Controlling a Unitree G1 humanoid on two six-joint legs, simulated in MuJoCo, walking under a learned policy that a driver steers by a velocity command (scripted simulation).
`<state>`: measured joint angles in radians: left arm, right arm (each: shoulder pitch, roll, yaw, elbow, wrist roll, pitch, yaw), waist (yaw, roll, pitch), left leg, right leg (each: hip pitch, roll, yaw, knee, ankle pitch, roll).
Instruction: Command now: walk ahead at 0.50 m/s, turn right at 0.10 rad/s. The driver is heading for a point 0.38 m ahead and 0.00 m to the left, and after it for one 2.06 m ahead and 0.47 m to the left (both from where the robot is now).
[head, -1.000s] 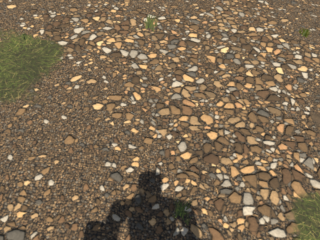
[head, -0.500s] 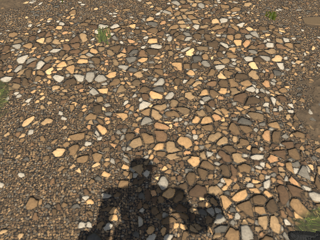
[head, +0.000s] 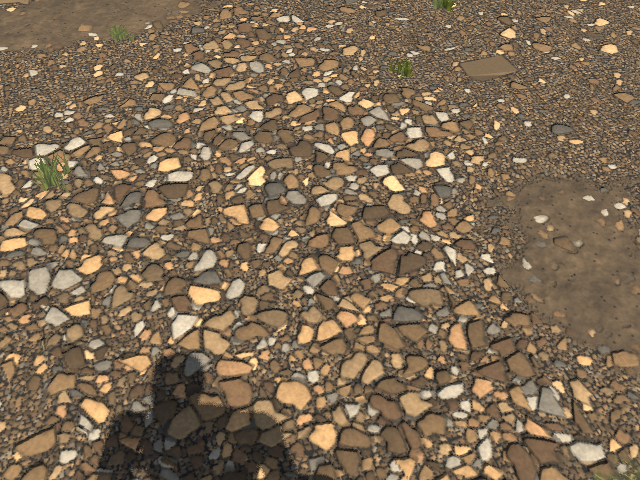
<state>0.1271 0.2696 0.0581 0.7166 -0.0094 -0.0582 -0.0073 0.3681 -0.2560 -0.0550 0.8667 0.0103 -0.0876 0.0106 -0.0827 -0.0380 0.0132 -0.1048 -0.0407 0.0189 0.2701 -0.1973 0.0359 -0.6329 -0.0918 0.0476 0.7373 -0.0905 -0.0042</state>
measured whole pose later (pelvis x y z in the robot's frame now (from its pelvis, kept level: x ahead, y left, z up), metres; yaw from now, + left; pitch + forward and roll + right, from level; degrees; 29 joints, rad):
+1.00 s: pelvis +0.53 -0.01 +0.00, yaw +0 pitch +1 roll +1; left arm 0.16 0.30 0.06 0.80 0.00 -0.06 0.00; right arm 0.32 -0.26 -0.05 0.86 0.00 -0.08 0.02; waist -0.05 -0.04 0.01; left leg -0.13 -0.07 0.05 0.26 -0.16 0.07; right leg -0.67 -0.13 0.05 0.90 -0.12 0.01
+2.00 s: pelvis +0.98 +0.04 -0.01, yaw +28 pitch +3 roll -1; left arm 0.07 0.32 0.07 0.78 0.01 -0.03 0.04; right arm 0.19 -0.30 -0.08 0.68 -0.01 -0.01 0.01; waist -0.02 -0.02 0.08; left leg -0.38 -0.10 -0.04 0.44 -0.11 0.10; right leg -0.62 -0.06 0.07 1.08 -0.38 0.07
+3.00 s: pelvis +1.30 +0.24 +0.00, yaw +32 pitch +2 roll +2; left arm 0.10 0.29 0.05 0.75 -0.01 -0.08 -0.02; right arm 0.37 -0.26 -0.05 0.84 0.01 -0.07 0.01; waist -0.07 -0.05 0.01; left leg -0.02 -0.06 0.03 0.22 -0.23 0.05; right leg -0.68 -0.12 0.03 0.70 0.03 0.01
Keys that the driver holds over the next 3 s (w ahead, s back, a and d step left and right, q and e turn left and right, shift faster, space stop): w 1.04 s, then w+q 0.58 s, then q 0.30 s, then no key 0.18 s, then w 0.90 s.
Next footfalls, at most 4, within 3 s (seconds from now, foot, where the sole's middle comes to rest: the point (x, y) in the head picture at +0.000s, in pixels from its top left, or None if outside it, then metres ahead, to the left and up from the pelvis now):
0.16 right None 0.25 -0.15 -0.78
0.70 left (267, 447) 0.56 0.08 -0.78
1.24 right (368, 327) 0.84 -0.17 -0.78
1.76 left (239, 264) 1.05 0.14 -0.78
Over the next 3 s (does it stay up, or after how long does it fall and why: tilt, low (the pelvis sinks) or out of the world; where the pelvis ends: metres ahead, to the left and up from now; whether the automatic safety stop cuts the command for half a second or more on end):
stays up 1.30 0.24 0.00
